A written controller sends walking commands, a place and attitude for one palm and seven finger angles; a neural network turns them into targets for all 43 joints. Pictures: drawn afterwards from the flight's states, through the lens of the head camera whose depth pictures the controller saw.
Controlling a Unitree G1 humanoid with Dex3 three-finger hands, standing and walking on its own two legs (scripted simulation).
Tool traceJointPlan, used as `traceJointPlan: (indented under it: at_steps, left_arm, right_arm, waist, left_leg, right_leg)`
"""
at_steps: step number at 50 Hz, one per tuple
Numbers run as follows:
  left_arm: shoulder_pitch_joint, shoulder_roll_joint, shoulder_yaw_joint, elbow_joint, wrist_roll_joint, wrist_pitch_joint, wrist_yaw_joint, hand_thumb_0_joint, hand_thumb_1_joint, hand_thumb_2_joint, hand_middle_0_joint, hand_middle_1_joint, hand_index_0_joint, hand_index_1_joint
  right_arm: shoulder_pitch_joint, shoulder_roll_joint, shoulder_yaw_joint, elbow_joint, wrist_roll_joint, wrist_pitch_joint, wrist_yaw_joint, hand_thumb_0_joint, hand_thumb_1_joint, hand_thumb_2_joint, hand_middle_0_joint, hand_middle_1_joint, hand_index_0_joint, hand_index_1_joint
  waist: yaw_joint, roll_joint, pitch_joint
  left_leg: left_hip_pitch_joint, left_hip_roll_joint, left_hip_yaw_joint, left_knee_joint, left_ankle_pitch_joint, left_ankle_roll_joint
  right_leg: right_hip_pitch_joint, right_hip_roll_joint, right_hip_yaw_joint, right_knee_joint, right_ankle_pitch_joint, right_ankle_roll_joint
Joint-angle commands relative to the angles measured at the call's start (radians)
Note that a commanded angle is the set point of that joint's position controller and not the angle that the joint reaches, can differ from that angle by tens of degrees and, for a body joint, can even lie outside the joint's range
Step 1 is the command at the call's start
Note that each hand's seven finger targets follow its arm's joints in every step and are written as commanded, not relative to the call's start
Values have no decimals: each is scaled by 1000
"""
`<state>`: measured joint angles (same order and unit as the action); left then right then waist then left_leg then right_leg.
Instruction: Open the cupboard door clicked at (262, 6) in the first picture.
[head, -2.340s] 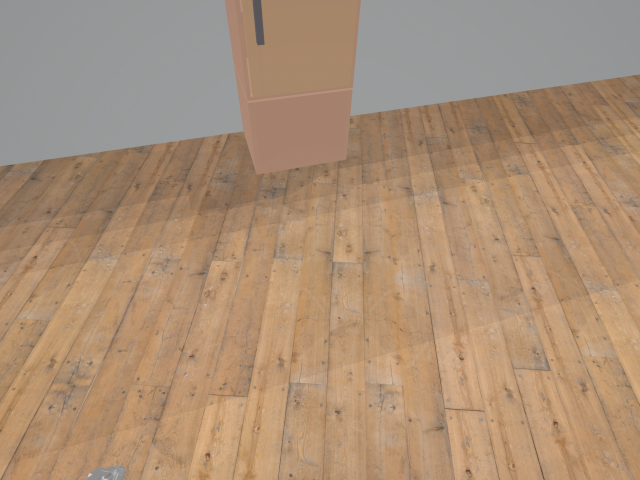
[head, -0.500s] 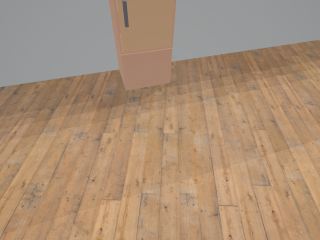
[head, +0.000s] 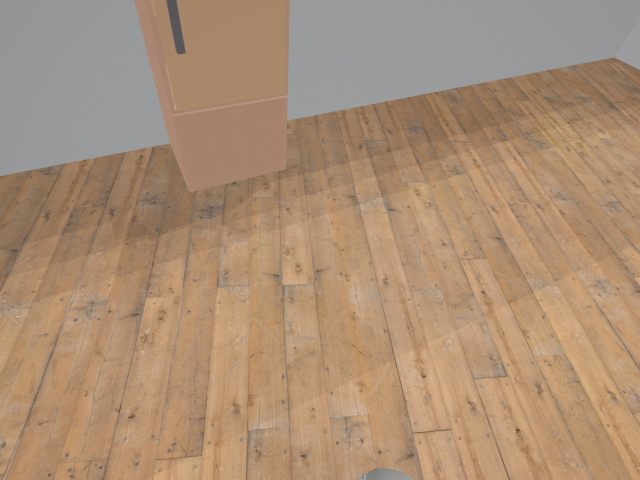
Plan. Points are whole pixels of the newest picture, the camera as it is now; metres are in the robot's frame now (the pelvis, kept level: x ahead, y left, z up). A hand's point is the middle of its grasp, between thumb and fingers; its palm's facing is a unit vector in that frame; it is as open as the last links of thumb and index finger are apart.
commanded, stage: walk to a spot facing it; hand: left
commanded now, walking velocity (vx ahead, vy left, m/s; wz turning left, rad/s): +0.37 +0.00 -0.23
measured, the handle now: (173, 20) +1.34 +0.52 -0.03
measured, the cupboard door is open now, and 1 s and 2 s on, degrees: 0 0 0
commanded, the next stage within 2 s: turn to face it in 1.26 s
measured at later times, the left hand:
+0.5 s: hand (232, 388) +0.28 +0.15 -0.17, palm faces -0.05 -0.98 -0.21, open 7.2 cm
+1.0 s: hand (253, 266) +0.52 +0.15 -0.16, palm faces -0.11 -0.98 -0.19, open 7.4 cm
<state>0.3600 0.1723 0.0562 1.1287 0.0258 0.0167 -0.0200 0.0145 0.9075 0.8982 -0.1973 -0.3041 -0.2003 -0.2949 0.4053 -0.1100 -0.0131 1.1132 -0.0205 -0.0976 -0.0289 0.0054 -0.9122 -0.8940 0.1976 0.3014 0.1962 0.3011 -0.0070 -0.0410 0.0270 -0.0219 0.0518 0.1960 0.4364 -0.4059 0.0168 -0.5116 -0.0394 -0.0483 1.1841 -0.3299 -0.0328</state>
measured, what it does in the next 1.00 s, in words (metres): walks ahead: right foot, then left foot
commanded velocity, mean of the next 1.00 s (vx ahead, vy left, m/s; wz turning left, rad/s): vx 0.38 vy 0.00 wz -0.16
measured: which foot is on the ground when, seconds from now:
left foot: down 0.00-0.24, up 0.26-0.68, down 0.70-1.00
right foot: up 0.00-0.22, down 0.24-0.70, up 0.72-1.00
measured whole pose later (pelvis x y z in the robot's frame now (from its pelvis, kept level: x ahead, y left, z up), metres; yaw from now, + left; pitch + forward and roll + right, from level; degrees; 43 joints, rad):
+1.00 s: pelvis +0.46 -0.03 +0.01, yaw -11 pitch -1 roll +1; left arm 0.26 0.17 0.08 1.04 0.03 0.00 -0.03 0.01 0.92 0.90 -0.19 -0.30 -0.20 -0.29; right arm 0.32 -0.17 -0.07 1.09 -0.03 -0.06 -0.01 -0.01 -0.95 -0.89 0.20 0.30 0.20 0.30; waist 0.01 -0.01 0.03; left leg -0.08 0.08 0.25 0.38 -0.27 -0.02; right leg -0.52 -0.13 -0.09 0.83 -0.23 0.00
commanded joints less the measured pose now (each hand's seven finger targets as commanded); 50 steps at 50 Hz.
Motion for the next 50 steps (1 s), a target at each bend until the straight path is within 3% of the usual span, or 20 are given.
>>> traceJointPlan:
  at_steps: [1,4,6,8,10,11,12,13,16,19,24,30,33,34,35,36,39,42,46,50]
  left_arm:
    - [-163,-2,-5,-147,3,-28,-15,0,900,900,-200,-300,-200,-300]
    - [-256,-12,-14,-179,-3,-35,-18,0,900,900,-200,-300,-200,-300]
    - [-233,4,-10,-174,-3,-39,-12,0,900,900,-200,-300,-200,-300]
    - [-136,34,0,-147,2,-43,-4,0,900,900,-200,-300,-200,-300]
    - [71,91,23,-86,10,-54,4,0,900,900,-200,-300,-200,-300]
    - [169,179,43,-61,16,-66,14,0,900,900,-200,-300,-200,-300]
    - [228,259,62,-54,2,-71,23,0,900,900,-200,-300,-200,-300]
    - [162,272,67,-77,-20,-66,29,0,900,900,-200,-300,-200,-300]
    - [-50,136,20,-120,-10,-81,41,0,900,900,-200,-300,-200,-300]
    - [-89,111,11,-118,0,-94,41,0,900,900,-200,-300,-200,-300]
    - [-48,114,10,-99,-3,-100,25,0,900,900,-200,-300,-200,-300]
    - [51,137,15,-63,-2,-98,26,0,900,900,-200,-300,-200,-300]
    - [51,135,17,-52,-7,-93,28,0,900,900,-200,-300,-200,-300]
    - [50,108,14,-60,-11,-93,26,0,900,900,-200,-300,-200,-300]
    - [72,56,7,-80,-19,-93,18,0,900,900,-200,-300,-200,-300]
    - [15,70,6,-114,-10,-102,18,0,900,900,-200,-300,-200,-300]
    - [-70,53,15,-114,1,-74,6,0,900,900,-200,-300,-200,-300]
    - [-3,9,15,-103,5,-39,-1,0,900,900,-200,-300,-200,-300]
    - [-64,-5,16,-133,4,-27,-9,0,900,900,-200,-300,-200,-300]
    - [-137,15,24,-160,4,-35,-13,0,900,900,-200,-300,-200,-300]
  right_arm:
    - [152,-113,-13,32,0,-7,-15,0,-900,-900,200,300,200,300]
    - [177,-117,-15,52,-1,-3,-17,0,-900,-900,200,300,200,300]
    - [175,-140,-24,64,2,5,-18,0,-900,-900,200,300,200,300]
    - [157,-165,-36,63,3,11,-17,0,-900,-900,200,300,200,300]
    - [92,-181,-42,45,7,14,-13,0,-900,-900,200,300,200,300]
    - [118,-138,-36,37,18,13,1,0,-900,-900,200,300,200,300]
    - [145,-72,-32,7,29,6,2,0,-900,-900,200,300,200,300]
    - [72,-98,-35,-29,32,13,3,0,-900,-900,200,300,200,300]
    - [-19,-80,-39,-45,-3,37,15,0,-900,-900,200,300,200,300]
    - [72,-43,-36,-29,-7,68,22,0,-900,-900,200,300,200,300]
    - [-82,-53,-38,-99,-5,68,46,0,-900,-900,200,300,200,300]
    - [-278,-90,-39,-162,-2,41,58,0,-900,-900,200,300,200,300]
    - [-171,-132,-48,-124,-5,27,44,0,-900,-900,200,300,200,300]
    - [-34,-184,-61,-81,-12,20,32,0,-900,-900,200,300,200,300]
    - [114,-303,-89,-50,-26,16,23,0,-900,-900,200,300,200,300]
    - [164,-321,-87,-35,-13,29,21,0,-900,-900,200,300,200,300]
    - [-36,-193,-59,-84,-7,27,15,0,-900,-900,200,300,200,300]
    - [-106,-163,-53,-90,-6,16,10,0,-900,-900,200,300,200,300]
    - [-87,-176,-66,-85,-9,15,15,0,-900,-900,200,300,200,300]
    - [-58,-195,-73,-62,-13,26,20,0,-900,-900,200,300,200,300]
  waist:
    - [-14,178,183]
    - [-27,184,182]
    - [-2,189,149]
    - [49,184,74]
    - [154,186,-18]
    - [184,58,-107]
    - [158,-118,-217]
    - [151,-66,-189]
    - [37,78,39]
    - [-43,37,12]
    - [-13,-41,68]
    - [41,-30,64]
    - [-23,8,15]
    - [-83,92,-55]
    - [-119,305,-160]
    - [-128,310,-152]
    - [-56,164,70]
    - [17,169,69]
    - [16,169,92]
    - [5,170,95]
  left_leg:
    - [-11,206,-76,-248,604,71]
    - [9,184,-13,-252,750,68]
    - [51,207,14,-183,970,75]
    - [74,219,25,-36,1143,67]
    - [-41,201,42,272,1038,39]
    - [-256,147,33,584,680,17]
    - [-490,-11,-20,959,-112,-14]
    - [-540,23,-157,1064,-115,16]
    - [-535,132,-209,948,49,5]
    - [-443,142,-171,760,69,-25]
    - [-465,124,-111,452,206,-51]
    - [-457,74,-73,235,181,-31]
    - [-206,21,-26,80,201,-11]
    - [41,81,-109,21,221,26]
    - [260,348,-446,-47,250,128]
    - [237,453,-583,-154,218,189]
    - [-97,384,-431,-263,-63,139]
    - [-217,305,-211,-282,44,102]
    - [-228,265,-86,-305,103,102]
    - [-164,279,-63,-256,113,98]
  right_leg:
    - [-204,-36,-58,-154,120,9]
    - [-86,7,-132,-422,182,-5]
    - [10,51,-157,-482,181,-34]
    - [150,90,-168,-501,156,-68]
    - [444,84,-143,-593,187,-93]
    - [663,-89,63,-648,179,-157]
    - [788,-376,551,-772,259,-290]
    - [682,-423,628,-905,80,-322]
    - [265,-316,380,-963,9,-216]
    - [138,-234,183,-973,104,-170]
    - [164,-166,113,-1011,76,-150]
    - [372,-202,150,-935,256,-140]
    - [357,-155,86,-733,450,-99]
    - [229,-104,41,-516,458,-62]
    - [-1,19,-67,-190,98,-9]
    - [-103,46,-15,4,-235,-11]
    - [-165,-75,52,82,-66,-2]
    - [-63,-103,24,-54,19,17]
    - [-4,-106,-36,-306,106,38]
    - [53,-75,-72,-474,131,39]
